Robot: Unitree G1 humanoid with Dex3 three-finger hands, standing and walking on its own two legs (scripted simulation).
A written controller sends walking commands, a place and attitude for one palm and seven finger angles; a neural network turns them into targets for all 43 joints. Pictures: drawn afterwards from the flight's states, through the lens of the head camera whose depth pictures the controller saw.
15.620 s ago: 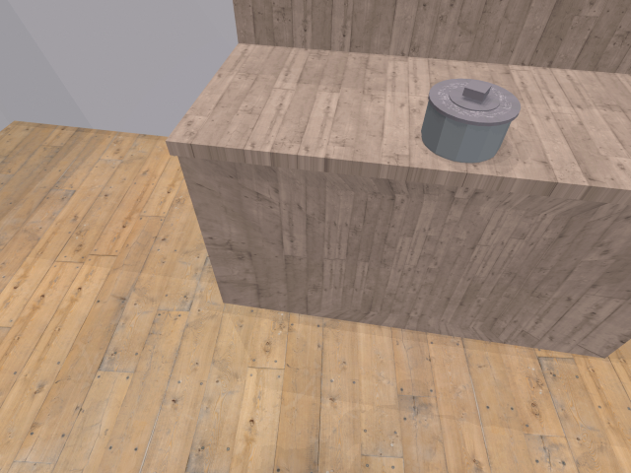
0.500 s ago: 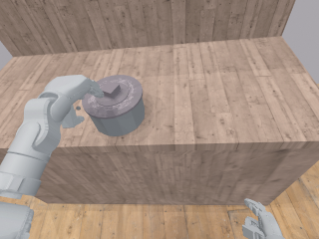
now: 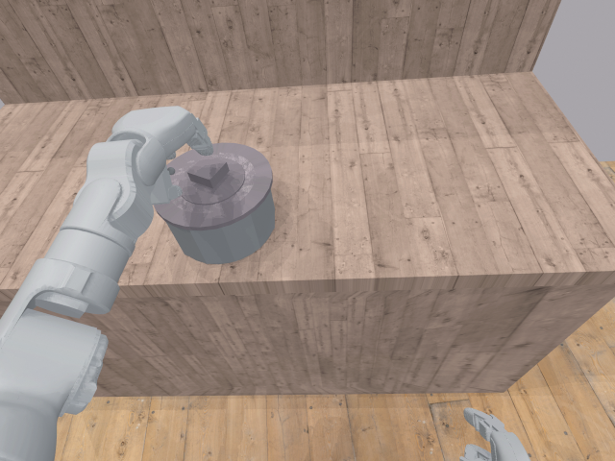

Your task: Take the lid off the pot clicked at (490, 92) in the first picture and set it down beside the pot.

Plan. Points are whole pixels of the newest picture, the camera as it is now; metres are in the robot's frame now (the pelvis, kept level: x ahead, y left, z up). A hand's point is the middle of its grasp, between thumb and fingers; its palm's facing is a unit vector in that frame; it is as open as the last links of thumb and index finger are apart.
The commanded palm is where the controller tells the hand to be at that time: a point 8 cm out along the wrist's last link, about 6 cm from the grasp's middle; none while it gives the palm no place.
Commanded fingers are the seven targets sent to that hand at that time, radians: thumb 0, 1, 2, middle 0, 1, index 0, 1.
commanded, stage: move the open hand above the knob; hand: left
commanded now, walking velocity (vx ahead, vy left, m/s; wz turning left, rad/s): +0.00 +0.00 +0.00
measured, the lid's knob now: (208, 171) +0.51 +0.17 +0.09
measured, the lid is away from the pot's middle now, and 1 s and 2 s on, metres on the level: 0.00 0.00 0.00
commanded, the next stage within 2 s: lower the open fingers around the knob in 1.06 s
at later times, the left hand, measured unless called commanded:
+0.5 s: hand (204, 134) +0.50 +0.15 +0.17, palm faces -0.25 -0.06 -0.97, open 10.1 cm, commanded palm +0.47 +0.16 +0.23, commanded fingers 0.00 -0.32 1.49 -0.85 -0.08 -0.85 -0.08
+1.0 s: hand (192, 151) +0.47 +0.16 +0.17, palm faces -0.26 -0.03 -0.97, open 10.1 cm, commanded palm +0.47 +0.16 +0.23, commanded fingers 0.00 -0.32 1.49 -0.85 -0.08 -0.85 -0.08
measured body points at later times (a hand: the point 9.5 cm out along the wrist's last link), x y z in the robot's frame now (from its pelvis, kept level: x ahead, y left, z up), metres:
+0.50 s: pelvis +0.02 +0.00 +0.00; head +0.06 -0.04 +0.45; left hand +0.51 +0.15 +0.22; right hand +0.08 -0.27 -0.14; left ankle +0.01 +0.10 -0.74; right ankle -0.02 -0.13 -0.74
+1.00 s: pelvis +0.01 +0.00 +0.00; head +0.04 -0.03 +0.45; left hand +0.48 +0.16 +0.22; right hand +0.15 -0.25 -0.12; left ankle +0.01 +0.10 -0.74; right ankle -0.02 -0.13 -0.74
